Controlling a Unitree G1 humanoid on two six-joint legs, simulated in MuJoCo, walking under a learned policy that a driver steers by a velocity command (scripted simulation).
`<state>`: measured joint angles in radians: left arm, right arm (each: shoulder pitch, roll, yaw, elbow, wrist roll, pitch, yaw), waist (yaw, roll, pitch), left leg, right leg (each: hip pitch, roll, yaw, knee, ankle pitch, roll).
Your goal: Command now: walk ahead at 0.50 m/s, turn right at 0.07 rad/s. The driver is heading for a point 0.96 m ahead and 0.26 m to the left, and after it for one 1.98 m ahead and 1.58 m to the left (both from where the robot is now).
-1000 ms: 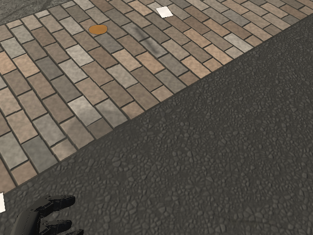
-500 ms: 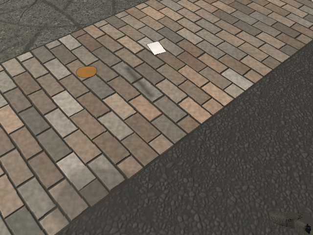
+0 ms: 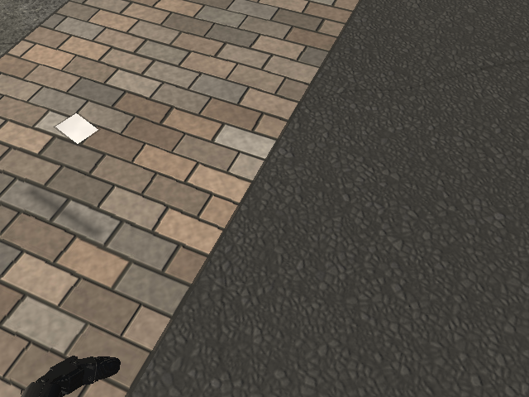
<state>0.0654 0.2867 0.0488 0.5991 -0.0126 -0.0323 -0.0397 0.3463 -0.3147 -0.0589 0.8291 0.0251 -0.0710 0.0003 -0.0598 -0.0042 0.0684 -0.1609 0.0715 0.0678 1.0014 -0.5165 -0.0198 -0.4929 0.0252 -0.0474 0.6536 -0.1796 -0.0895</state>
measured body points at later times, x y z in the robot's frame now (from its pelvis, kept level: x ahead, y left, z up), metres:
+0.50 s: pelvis +0.28 +0.05 +0.00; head +0.31 +0.06 +0.45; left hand +0.24 +0.34 -0.13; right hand +0.53 -0.14 -0.09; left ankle +0.38 +0.15 -0.72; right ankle +0.10 -0.08 -0.70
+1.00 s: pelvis +0.57 +0.10 +0.01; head +0.59 +0.11 +0.45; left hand +0.64 +0.42 -0.07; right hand +0.75 -0.13 -0.11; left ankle +0.39 +0.15 -0.69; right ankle +0.71 +0.05 -0.72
